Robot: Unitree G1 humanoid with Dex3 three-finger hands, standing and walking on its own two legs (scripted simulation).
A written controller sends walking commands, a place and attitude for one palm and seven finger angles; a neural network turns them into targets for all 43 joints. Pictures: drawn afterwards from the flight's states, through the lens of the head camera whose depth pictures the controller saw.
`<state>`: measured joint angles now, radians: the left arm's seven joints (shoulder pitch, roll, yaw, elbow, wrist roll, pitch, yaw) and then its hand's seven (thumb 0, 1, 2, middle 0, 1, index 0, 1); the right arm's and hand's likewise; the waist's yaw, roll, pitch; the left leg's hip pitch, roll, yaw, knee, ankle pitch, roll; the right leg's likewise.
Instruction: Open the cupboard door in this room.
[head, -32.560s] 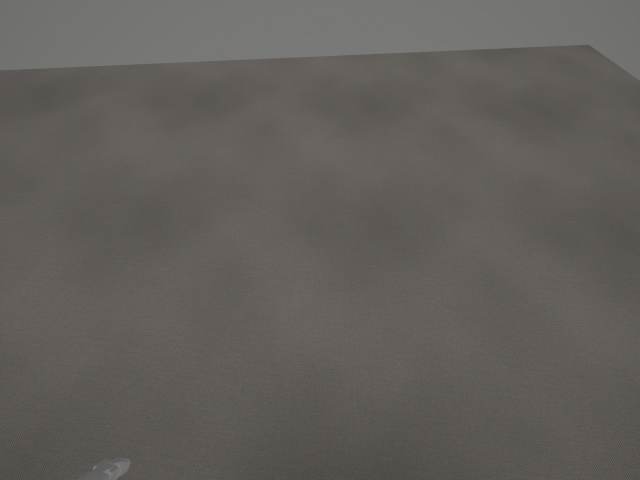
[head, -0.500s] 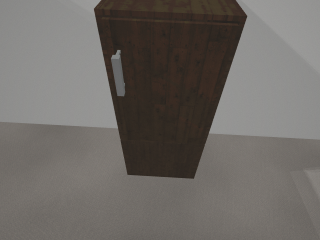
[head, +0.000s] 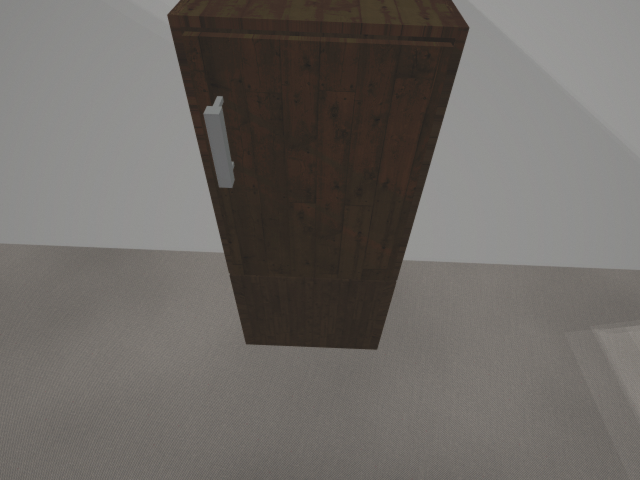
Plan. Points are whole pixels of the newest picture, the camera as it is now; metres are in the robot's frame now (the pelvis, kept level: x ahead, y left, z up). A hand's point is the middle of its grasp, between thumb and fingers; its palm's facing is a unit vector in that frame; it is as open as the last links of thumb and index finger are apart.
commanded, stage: look again from close up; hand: left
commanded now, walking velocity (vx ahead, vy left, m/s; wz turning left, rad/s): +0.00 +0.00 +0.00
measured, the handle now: (223, 142) +0.63 +0.21 +0.08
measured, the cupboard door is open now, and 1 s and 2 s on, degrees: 0 0 0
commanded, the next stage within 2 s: shuffle to correct the standing spot in 0.28 s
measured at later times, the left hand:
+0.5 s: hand out of the picture -0.02 +0.13 -0.18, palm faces +0.06 -0.99 -0.15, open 7.4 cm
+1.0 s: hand out of the picture +0.08 +0.17 -0.18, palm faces +0.14 -0.97 -0.19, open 7.3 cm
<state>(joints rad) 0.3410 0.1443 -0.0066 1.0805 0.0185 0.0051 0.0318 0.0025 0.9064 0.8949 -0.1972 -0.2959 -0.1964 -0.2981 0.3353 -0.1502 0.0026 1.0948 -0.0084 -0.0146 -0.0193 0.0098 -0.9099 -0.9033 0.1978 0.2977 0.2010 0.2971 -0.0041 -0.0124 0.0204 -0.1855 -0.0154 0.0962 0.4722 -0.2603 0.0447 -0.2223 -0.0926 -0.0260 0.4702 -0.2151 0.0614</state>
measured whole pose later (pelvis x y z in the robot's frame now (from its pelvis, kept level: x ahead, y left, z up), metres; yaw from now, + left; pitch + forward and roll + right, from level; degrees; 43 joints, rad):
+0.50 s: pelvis +0.00 -0.03 +0.00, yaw +1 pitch -2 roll +0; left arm 0.35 0.12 0.01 1.08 0.02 -0.01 0.03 0.00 0.91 0.89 -0.20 -0.30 -0.20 -0.30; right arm 0.33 -0.13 0.00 1.11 -0.02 -0.01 -0.02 0.01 -0.91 -0.90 0.20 0.30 0.20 0.30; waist 0.00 -0.01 0.00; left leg -0.21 0.02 0.07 0.51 -0.27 0.01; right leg -0.24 -0.05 -0.05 0.50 -0.24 0.02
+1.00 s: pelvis +0.08 +0.00 +0.00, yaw +3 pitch +0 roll -1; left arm 0.35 0.13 0.06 1.03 0.03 -0.06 0.03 0.01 0.92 0.89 -0.20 -0.30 -0.20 -0.30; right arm 0.38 -0.12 -0.02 1.11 -0.02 0.00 0.00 0.01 -0.91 -0.90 0.20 0.30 0.20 0.30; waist 0.01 0.00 0.01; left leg -0.41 0.03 0.08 0.96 -0.47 0.02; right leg -0.21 -0.05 -0.15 0.53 -0.31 -0.01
